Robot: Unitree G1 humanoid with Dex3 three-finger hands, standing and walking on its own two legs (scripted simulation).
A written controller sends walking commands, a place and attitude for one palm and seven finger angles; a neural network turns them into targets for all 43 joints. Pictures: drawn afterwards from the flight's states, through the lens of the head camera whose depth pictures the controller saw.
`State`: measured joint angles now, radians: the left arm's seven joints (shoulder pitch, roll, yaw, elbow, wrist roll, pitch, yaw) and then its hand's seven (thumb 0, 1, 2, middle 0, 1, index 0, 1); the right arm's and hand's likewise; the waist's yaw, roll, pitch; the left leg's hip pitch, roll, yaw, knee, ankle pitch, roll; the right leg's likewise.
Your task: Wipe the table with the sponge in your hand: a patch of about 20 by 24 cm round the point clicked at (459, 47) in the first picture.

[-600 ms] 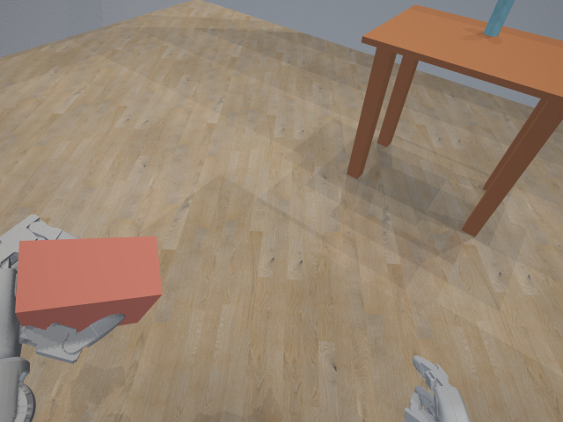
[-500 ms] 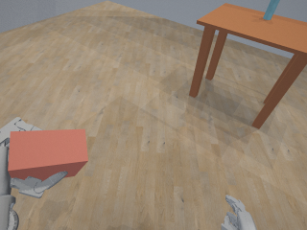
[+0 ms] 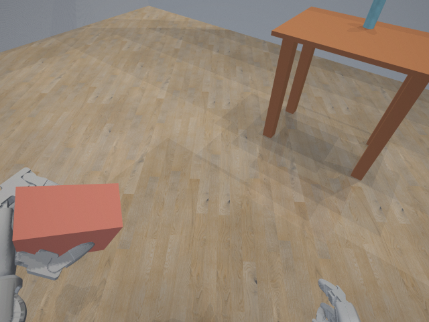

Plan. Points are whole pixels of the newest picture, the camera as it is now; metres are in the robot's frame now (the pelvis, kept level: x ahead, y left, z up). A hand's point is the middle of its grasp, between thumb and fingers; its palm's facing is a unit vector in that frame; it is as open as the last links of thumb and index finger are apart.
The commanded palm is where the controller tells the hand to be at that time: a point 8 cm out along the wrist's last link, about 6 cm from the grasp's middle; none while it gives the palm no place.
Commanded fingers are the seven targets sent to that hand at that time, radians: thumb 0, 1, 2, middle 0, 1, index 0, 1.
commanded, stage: walk to a spot facing it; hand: left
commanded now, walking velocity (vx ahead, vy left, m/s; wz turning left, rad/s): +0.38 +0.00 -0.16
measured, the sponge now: (82, 222) +0.22 +0.21 +0.14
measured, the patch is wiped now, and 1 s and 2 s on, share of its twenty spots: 0.00 0.00 0.00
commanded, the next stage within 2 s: none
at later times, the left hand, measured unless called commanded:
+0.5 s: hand (92, 164) +0.31 +0.23 +0.17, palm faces +0.40 -0.83 -0.38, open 10.0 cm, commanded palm +0.26 +0.26 +0.18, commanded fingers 0.00 0.10 1.30 -1.20 -1.60 -1.20 -1.60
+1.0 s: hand (177, 104) +0.49 +0.12 +0.17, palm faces +0.30 -0.80 -0.52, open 10.0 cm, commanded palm +0.43 +0.17 +0.18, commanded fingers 0.00 0.10 1.30 -1.20 -1.60 -1.20 -1.60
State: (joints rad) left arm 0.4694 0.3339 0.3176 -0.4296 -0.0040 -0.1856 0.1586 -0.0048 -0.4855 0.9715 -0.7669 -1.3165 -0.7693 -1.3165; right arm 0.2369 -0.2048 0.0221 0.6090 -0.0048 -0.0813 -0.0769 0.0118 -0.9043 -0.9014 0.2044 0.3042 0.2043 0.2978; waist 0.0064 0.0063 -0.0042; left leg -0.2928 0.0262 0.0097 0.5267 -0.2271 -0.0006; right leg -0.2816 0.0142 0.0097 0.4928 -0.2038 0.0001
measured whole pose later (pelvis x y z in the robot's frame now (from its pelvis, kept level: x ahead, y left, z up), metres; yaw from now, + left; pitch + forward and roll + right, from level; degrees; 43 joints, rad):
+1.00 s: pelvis +0.25 -0.10 -0.01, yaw -5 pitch -1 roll +2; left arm 0.47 0.37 0.39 -0.49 -0.01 -0.21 0.13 0.00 -0.49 0.98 -0.77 -1.32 -0.77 -1.32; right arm 0.16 -0.22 -0.02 0.67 0.00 -0.02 -0.04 0.01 -0.91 -0.90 0.21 0.30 0.20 0.30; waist -0.02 0.04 0.10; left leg -0.51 0.10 0.04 1.36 -0.39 -0.02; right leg -0.33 -0.04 -0.21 0.65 -0.31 -0.10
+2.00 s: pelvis +0.57 -0.19 +0.00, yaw +8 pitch -1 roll +2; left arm 0.44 0.33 0.33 -0.52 0.00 -0.20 0.15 -0.01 -0.49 0.99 -0.77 -1.33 -0.77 -1.33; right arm 0.18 -0.26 -0.05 0.64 0.00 -0.04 -0.06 0.01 -0.91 -0.90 0.20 0.30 0.20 0.30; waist -0.01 0.00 0.09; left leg -0.53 0.09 0.10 1.08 -0.39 -0.01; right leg -0.20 -0.15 -0.25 0.56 -0.33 0.01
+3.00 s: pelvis +0.78 -0.17 -0.02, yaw +36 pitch +0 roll +1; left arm 0.50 0.44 0.45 -0.66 -0.06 -0.19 0.18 0.00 -0.49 0.99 -0.76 -1.33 -0.77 -1.33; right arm 0.16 -0.23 -0.07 0.53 0.00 -0.02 -0.08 0.01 -0.91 -0.90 0.20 0.30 0.20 0.30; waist -0.02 -0.05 0.09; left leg -0.36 0.03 0.17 0.63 -0.23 0.03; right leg -0.36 -0.19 -0.21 0.95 -0.54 0.05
